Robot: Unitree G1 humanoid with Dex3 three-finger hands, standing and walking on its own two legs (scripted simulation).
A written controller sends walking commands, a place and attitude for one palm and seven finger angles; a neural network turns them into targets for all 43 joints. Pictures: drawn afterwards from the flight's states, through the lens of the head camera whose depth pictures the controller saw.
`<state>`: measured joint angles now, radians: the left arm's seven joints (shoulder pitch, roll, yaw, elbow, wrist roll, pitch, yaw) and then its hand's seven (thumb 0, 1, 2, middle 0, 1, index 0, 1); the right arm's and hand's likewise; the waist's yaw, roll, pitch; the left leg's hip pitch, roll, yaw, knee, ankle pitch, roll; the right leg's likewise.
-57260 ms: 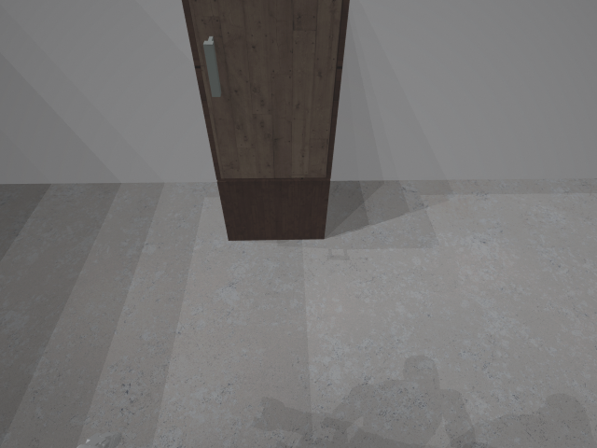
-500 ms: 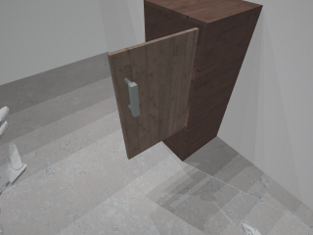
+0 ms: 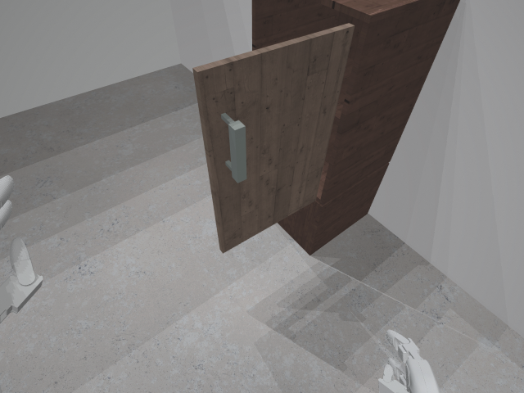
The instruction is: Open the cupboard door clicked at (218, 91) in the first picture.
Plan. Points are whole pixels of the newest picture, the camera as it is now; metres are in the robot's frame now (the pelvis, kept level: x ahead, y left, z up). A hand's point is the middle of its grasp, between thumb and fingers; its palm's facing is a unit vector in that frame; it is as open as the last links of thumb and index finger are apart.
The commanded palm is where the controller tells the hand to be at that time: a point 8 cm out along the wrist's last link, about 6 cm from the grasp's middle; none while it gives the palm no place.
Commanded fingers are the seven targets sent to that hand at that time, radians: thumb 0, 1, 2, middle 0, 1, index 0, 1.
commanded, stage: stop stepping back and stand still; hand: left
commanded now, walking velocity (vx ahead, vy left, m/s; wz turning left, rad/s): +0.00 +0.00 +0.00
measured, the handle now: (232, 148) +0.57 +0.09 +0.04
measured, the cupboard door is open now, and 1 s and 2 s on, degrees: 87 87 87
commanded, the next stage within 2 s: let the arm hang, fingers relaxed in 0.22 s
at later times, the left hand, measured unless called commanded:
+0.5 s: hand out of the picture +0.12 +0.25 -0.08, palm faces +0.04 -0.91 -0.42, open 7.4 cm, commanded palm none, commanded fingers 0.00 0.90 0.90 -0.20 -0.30 -0.20 -0.30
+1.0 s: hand out of the picture -0.05 +0.21 -0.16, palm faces +0.06 -0.96 -0.28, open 7.3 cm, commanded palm none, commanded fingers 0.00 0.90 0.90 -0.20 -0.30 -0.20 -0.30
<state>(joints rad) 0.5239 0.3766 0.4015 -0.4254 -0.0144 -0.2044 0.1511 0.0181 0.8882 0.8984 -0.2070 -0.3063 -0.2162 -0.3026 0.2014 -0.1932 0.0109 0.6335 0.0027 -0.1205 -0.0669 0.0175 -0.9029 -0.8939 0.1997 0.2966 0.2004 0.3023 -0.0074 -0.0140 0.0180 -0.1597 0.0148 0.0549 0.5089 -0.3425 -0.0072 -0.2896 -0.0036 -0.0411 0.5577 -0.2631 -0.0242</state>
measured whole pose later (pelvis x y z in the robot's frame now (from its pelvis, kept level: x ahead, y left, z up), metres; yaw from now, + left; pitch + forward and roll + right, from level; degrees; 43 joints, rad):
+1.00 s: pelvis -0.05 +0.00 +0.01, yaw +2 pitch -1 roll +0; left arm 0.27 0.20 0.04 1.10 0.02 0.02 0.03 0.01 0.92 0.90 -0.20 -0.30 -0.20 -0.30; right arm 0.34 -0.16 -0.01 1.09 -0.03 0.02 -0.02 0.01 -0.91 -0.89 0.20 0.30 0.20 0.30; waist -0.01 0.03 0.04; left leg -0.22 0.00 0.03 0.47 -0.24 0.01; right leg -0.30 -0.02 -0.07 0.45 -0.14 -0.02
